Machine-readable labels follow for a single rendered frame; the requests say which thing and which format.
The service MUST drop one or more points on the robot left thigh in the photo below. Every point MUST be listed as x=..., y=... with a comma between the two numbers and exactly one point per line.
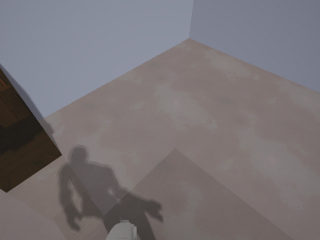
x=123, y=231

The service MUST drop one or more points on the drawer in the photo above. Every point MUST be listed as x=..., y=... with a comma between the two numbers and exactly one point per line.
x=11, y=108

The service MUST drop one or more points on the cabinet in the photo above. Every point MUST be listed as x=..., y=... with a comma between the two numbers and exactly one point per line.
x=25, y=148

